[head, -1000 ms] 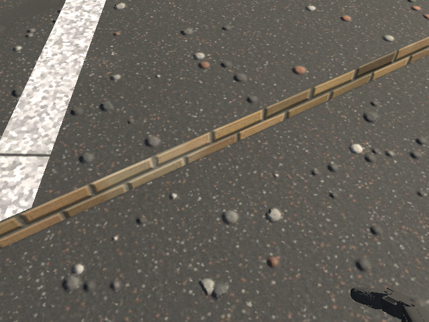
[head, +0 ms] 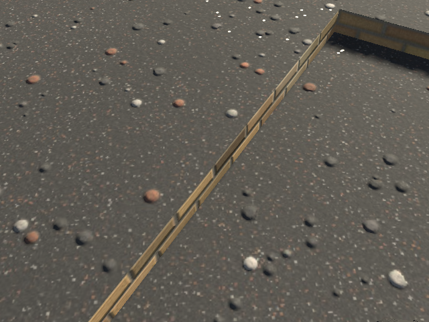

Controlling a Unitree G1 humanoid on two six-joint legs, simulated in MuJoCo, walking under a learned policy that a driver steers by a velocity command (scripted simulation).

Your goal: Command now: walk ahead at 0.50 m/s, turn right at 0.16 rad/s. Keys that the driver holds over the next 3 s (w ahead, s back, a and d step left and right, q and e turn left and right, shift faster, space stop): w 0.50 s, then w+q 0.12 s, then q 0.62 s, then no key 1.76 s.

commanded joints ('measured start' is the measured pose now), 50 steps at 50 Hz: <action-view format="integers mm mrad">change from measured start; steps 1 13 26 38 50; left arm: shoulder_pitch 68 -42 -381 -64 -98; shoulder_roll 163 122 57 77 162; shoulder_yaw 39 15 -11 -20 9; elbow -11 -83 -199 -116 -79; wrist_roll -1 2 -3 46 40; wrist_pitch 3 -12 -18 -6 34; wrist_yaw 11 2 -22 1 8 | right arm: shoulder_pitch -131 183 361 324 183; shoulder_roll -97 -103 -167 -94 -65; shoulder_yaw -16 -18 -28 -29 -17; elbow -100 0 91 51 -60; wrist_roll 2 -19 12 -21 -37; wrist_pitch -29 -21 13 68 143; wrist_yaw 17 15 -19 -24 30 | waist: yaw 12 -69 -159 -47 -75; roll -143 12 13 -164 -202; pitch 44 -60 43 -131 -69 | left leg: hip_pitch -32 522 597 58 269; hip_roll -16 159 128 -38 -43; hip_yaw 5 -285 -64 -36 81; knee -52 -346 -385 640 204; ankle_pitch -55 -150 -25 -544 -343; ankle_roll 39 242 199 40 22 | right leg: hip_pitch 55 -595 -619 19 -188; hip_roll -315 -210 -169 -428 -413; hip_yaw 148 27 -65 85 -171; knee -18 869 276 112 45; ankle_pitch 362 -8 372 906 460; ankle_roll -129 32 76 -87 -88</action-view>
